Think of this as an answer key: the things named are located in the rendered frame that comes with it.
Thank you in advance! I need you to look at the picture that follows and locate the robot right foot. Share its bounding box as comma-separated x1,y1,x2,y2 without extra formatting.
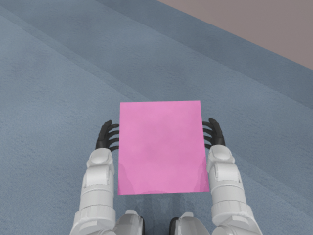
169,217,179,235

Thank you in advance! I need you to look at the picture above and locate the robot right forearm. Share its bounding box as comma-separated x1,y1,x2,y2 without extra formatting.
206,144,263,235

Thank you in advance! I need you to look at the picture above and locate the robot right thigh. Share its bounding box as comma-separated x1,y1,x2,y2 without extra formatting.
175,216,210,235

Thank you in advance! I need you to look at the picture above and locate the robot right hand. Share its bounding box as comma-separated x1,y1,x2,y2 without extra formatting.
202,117,226,149

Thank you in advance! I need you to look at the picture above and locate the robot left forearm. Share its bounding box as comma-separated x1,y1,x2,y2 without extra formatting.
69,148,116,235

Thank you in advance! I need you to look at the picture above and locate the robot left hand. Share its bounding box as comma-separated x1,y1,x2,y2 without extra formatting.
95,120,119,152

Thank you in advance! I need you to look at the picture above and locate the right robot upper arm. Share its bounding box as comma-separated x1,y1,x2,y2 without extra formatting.
211,224,260,235

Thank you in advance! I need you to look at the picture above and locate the carton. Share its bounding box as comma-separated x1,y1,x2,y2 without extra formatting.
117,100,210,195

